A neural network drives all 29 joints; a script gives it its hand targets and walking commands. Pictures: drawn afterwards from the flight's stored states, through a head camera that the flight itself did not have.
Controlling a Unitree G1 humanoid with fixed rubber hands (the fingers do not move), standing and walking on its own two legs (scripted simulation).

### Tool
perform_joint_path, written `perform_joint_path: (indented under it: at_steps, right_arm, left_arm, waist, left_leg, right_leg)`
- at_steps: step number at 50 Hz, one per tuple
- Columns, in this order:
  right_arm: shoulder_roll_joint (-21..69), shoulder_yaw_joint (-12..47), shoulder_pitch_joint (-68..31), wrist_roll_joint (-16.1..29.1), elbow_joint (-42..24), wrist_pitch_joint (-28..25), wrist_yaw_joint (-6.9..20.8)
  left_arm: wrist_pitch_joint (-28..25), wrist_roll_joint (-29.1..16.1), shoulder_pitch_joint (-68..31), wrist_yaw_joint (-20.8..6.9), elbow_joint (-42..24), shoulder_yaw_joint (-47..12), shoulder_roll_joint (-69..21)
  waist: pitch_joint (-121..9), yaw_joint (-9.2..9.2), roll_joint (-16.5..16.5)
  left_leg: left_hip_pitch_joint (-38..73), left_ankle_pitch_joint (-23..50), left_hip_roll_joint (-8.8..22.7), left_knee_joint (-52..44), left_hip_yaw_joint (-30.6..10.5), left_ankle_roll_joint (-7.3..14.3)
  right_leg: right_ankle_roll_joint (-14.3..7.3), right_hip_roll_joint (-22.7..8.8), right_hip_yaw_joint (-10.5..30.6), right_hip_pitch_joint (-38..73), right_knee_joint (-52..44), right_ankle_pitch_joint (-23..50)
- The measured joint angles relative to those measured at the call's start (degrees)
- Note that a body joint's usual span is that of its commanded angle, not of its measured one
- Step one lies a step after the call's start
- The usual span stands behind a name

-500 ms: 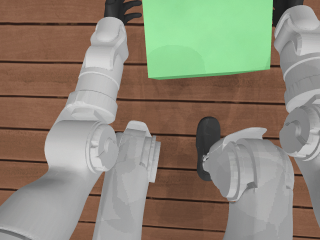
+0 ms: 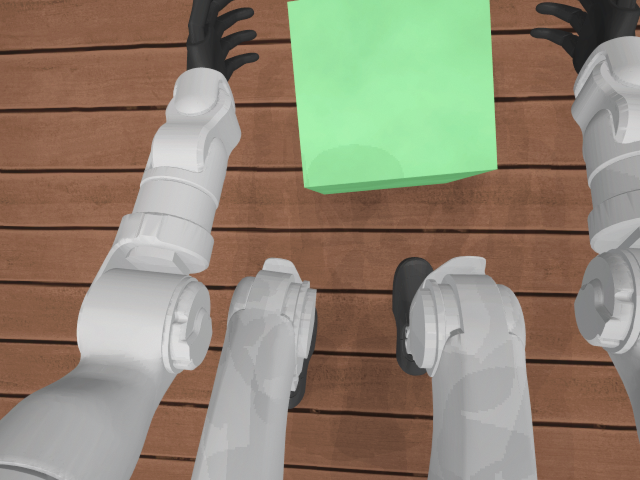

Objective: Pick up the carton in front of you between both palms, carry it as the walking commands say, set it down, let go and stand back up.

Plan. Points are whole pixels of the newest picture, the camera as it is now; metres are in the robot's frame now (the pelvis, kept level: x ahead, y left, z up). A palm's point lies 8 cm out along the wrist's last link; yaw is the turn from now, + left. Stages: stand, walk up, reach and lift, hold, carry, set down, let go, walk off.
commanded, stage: set down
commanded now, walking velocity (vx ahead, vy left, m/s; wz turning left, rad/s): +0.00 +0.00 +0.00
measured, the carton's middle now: (384, 113) +0.52 -0.07 -0.28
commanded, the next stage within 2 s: let go in 0.78 s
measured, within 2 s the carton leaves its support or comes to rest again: neither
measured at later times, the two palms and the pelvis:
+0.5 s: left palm out of the picture +0.53 +0.13 +0.03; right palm out of the picture +0.53 -0.27 +0.02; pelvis +0.03 -0.01 +0.13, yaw -1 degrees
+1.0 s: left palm out of the picture +0.50 +0.14 +0.15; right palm out of the picture +0.49 -0.28 +0.15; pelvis +0.07 -0.02 +0.26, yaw -3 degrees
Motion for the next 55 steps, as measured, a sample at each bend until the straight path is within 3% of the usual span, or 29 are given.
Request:
perform_joint_path:
  at_steps: [9, 21, 44, 49, 55]
  right_arm:
    - [2.09, -3.47, 3.76, -4.42, -0.28, 0.37, 0.83]
    - [3.21, -4.4, 13.29, -4.85, -12.62, 3.09, 2.3]
    - [7.34, -6.0, 19.12, -9.67, -9.45, 1.13, 2.54]
    - [9.5, -5.19, 26.75, -12.1, -13.58, 0.92, 1.08]
    - [11.88, -3.27, 41.15, -11.77, -20.57, -1.0, 0.27]
  left_arm:
    - [-0.55, 4.48, 3.65, -1.5, 0.39, 4.43, -1.51]
    - [1.05, 3.81, 12.79, -2.31, -9.89, 3.56, -1.42]
    - [-1.7, 7.18, 19.33, -6.34, -6.37, 5.3, -1.79]
    - [-2.23, 10.45, 26.91, -8.29, -9.02, 3.44, -1.88]
    - [-4.0, 11.77, 39.12, -10.47, -11.87, 0.84, -1.8]
  waist:
    - [-8.45, 0.53, -0.89]
    - [-13.18, 0.95, -1.35]
    - [-16.68, 1.65, -2.41]
    - [-16.67, 1.15, -1.91]
    - [-16.48, 0.94, -1.2]
  left_leg:
    - [3.24, 0.68, 0.59, -9.37, -0.54, 0.1]
    - [11.07, 2.72, 1.25, -22.4, -1.58, 0.06]
    - [33.74, 11.75, 2.94, -51.31, -4.23, -0.55]
    - [41.08, 13.34, 3.48, -58.23, -4.85, -0.4]
    - [52.1, 14.91, 3.97, -66.76, -5.27, 0.07]
  right_leg:
    - [0.08, 0.65, 0.32, 3.27, -8.47, -0.24]
    - [-0.15, 1.18, 0.39, 11.34, -20.51, 0.54]
    - [-1.01, 1.96, -0.2, 35.12, -48.78, 7.7]
    - [-1.04, 2.21, -0.39, 42.71, -55.67, 8.98]
    - [-0.97, 2.37, -0.29, 53.76, -63.73, 10.01]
